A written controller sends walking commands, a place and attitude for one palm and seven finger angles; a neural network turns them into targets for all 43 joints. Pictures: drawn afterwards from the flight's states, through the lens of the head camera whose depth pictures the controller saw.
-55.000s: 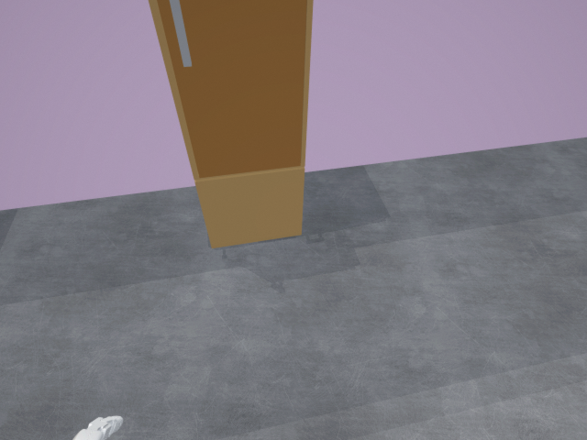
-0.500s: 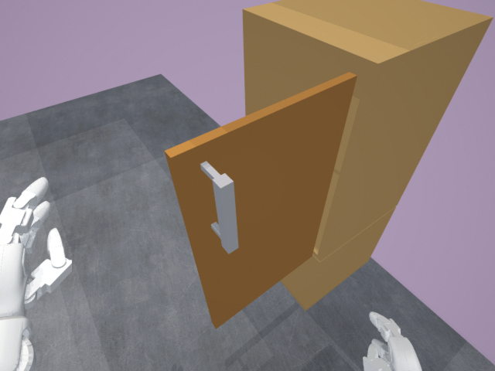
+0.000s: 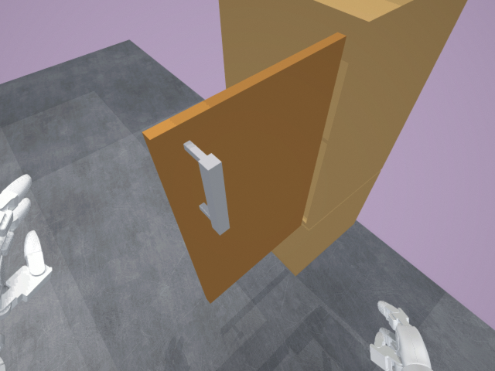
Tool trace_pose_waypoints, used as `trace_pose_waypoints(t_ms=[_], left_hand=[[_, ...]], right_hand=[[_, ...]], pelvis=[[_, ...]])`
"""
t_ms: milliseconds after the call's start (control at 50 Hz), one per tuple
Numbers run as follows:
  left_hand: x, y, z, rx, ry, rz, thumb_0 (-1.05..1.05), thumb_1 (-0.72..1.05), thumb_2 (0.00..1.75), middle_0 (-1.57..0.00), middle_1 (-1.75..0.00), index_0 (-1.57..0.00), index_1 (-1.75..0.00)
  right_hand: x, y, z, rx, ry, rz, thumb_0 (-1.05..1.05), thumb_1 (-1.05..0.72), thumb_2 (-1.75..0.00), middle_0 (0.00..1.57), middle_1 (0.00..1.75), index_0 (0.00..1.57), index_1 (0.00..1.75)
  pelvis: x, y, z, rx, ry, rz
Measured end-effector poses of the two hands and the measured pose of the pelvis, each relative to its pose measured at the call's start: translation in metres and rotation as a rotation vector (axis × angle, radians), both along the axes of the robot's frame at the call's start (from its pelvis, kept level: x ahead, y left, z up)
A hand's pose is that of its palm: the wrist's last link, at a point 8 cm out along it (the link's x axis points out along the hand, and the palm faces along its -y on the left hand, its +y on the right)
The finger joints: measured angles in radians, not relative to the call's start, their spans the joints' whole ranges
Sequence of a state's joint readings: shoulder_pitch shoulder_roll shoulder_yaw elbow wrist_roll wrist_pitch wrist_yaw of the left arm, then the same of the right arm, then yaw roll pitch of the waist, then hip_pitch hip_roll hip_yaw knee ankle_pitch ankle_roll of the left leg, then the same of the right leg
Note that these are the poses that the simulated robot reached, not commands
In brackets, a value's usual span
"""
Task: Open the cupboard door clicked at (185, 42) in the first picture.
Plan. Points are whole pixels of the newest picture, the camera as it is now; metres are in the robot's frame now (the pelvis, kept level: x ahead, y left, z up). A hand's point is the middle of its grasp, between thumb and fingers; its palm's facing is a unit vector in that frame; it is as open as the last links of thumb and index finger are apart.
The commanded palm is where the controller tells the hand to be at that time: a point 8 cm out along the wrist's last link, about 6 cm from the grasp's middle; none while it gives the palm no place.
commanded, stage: step back with the hand held close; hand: left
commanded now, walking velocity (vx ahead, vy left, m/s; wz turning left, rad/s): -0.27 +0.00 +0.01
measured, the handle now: (207, 191) +0.33 +0.08 +0.14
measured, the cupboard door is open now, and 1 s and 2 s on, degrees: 92 92 92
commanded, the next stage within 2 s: stop stepping back and stand still in 0.82 s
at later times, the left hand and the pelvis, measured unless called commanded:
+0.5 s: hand out of the picture +0.11 +0.27 +0.15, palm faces +0.44 -0.78 -0.44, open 7.4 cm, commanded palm +0.04 +0.32 +0.17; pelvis -0.09 +0.01 -0.03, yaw +2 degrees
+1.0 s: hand out of the picture +0.01 +0.22 +0.16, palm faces +0.28 -0.79 -0.54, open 7.4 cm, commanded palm -0.05 +0.27 +0.17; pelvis -0.20 -0.03 +0.00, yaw -2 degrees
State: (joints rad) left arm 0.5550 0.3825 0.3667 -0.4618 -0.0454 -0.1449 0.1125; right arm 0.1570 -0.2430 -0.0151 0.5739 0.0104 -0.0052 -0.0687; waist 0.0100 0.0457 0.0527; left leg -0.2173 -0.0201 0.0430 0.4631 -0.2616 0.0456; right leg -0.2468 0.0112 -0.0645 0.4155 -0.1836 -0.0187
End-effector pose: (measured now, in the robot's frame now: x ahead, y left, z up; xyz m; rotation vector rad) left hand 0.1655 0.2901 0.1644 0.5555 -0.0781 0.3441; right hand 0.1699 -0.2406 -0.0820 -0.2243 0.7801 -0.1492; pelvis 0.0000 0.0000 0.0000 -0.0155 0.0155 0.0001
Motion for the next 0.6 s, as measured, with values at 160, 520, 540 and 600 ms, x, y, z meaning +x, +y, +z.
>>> trace_pose_waypoints(t_ms=[160, 520, 540, 600], left_hand=[[-0.025, 0.013, 0.005, 0.053, -0.037, -0.025, 0.01, 0.88, 0.9, -0.22, -0.3, -0.22, -0.3], [-0.101, 0.018, -0.003, 0.023, -0.217, -0.006, 0.01, 0.88, 0.9, -0.22, -0.3, -0.21, -0.3], [-0.105, 0.02, -0.003, 0.028, -0.221, -0.01, 0.01, 0.88, 0.9, -0.22, -0.3, -0.21, -0.3], [-0.116, 0.027, 0.006, 0.067, -0.218, 0.002, 0.01, 0.88, 0.9, -0.22, -0.3, -0.22, -0.3]], right_hand=[[-0.03, 0.005, 0.002, -0.032, 0.0, -0.034, 0.02, -0.91, -0.9, 0.2, 0.3, 0.2, 0.3], [-0.1, 0.018, -0.011, -0.063, 0.004, 0.036, 0.02, -0.91, -0.9, 0.21, 0.3, 0.2, 0.3], [-0.105, 0.018, -0.01, -0.074, 0.004, 0.034, 0.02, -0.91, -0.9, 0.21, 0.3, 0.2, 0.3], [-0.119, 0.023, -0.004, -0.074, -0.006, 0.024, 0.02, -0.91, -0.9, 0.21, 0.3, 0.2, 0.3]], pelvis=[[-0.026, 0.01, -0.006, 0.01, 0.002, -0.005], [-0.092, 0.013, -0.026, 0.003, -0.031, 0.043], [-0.096, 0.015, -0.026, 0.003, -0.035, 0.043], [-0.106, 0.016, -0.02, -0.014, -0.032, 0.042]])
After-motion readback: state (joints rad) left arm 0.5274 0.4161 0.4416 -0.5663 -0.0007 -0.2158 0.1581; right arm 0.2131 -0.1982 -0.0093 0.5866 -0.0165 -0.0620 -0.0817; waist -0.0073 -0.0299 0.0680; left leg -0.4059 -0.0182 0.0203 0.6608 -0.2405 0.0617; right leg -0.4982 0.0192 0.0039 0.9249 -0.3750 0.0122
